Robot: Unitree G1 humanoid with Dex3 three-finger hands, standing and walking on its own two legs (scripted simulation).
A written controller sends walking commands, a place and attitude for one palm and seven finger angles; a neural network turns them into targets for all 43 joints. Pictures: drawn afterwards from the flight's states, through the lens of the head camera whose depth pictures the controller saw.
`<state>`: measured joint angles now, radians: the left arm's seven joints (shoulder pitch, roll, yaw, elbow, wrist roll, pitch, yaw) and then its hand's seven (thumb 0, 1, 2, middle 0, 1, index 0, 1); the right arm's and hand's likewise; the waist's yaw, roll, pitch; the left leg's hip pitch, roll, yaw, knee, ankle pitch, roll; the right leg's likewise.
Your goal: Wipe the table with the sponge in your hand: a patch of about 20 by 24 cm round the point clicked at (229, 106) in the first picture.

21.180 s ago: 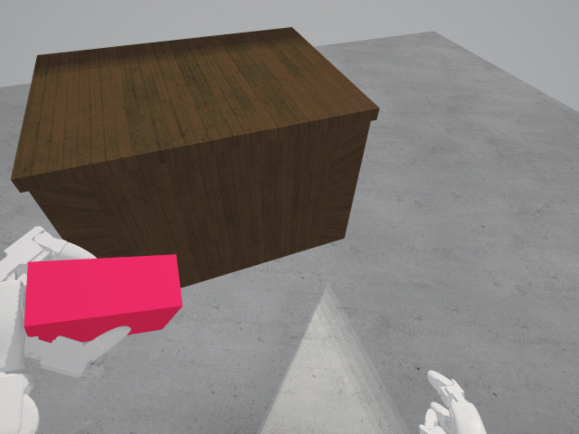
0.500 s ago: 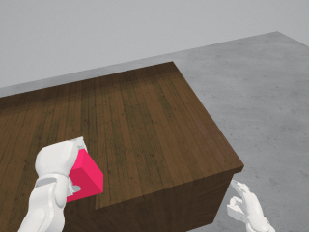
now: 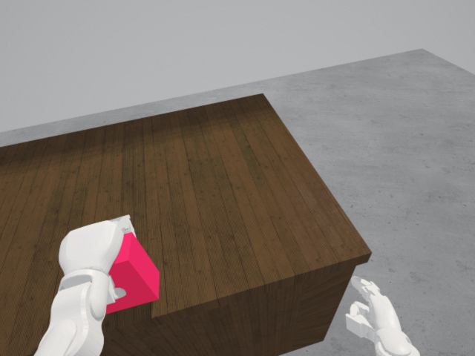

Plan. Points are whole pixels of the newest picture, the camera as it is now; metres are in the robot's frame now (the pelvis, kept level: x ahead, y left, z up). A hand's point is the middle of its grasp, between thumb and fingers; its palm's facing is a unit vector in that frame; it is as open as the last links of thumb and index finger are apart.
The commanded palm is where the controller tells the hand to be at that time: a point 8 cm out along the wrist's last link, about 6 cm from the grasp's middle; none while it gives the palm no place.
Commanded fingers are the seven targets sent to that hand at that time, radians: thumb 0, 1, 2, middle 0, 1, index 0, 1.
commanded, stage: lower the sponge onto the table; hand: left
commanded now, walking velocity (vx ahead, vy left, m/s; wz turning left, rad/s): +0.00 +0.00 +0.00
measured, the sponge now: (123, 281) +0.22 +0.26 +0.00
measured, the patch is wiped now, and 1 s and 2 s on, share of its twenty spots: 0.00 0.05 0.45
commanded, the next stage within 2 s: wipe forward along the first lane in 0.52 s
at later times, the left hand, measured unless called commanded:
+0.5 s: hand (109, 269) +0.22 +0.27 +0.04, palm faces -0.03 -0.10 -1.00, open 10.0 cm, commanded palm +0.19 +0.26 +0.10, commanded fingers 0.00 0.10 1.30 -1.20 -1.60 -1.20 -1.60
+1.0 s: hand (114, 250) +0.25 +0.28 +0.04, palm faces -0.07 -0.05 -1.00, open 10.1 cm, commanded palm +0.24 +0.28 +0.07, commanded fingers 0.00 0.10 1.30 -1.20 -1.60 -1.20 -1.60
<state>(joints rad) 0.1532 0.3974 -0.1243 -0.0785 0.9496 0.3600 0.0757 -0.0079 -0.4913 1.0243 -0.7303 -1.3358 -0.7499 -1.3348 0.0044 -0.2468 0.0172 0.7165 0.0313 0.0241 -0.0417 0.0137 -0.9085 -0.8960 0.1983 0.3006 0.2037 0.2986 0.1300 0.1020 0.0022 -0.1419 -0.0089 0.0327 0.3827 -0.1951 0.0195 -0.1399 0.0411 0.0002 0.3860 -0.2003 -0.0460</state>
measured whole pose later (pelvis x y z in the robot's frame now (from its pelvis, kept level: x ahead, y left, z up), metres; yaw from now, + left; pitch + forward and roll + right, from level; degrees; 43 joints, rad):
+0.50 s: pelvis +0.00 +0.00 +0.00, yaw +1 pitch -2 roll +0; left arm 0.15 0.38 -0.13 0.00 0.97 0.34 0.13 -0.01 -0.49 1.02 -0.73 -1.34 -0.75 -1.34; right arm 0.03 -0.25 0.00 0.73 0.04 0.01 -0.05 0.01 -0.91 -0.90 0.20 0.30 0.20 0.30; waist 0.13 0.11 -0.02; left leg -0.18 -0.01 0.02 0.41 -0.20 0.02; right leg -0.18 0.04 -0.01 0.41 -0.21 -0.04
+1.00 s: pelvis -0.01 -0.01 -0.01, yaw +1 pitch +1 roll +0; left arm -0.09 0.39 -0.11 0.26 0.97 0.32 0.10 -0.01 -0.54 1.07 -0.75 -1.32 -0.78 -1.31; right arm 0.05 -0.26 0.01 0.74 0.06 0.02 -0.08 0.01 -0.91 -0.90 0.20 0.30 0.20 0.30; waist 0.11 0.10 -0.04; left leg -0.27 -0.01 0.00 0.46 -0.20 0.01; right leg -0.27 0.04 -0.03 0.47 -0.22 -0.06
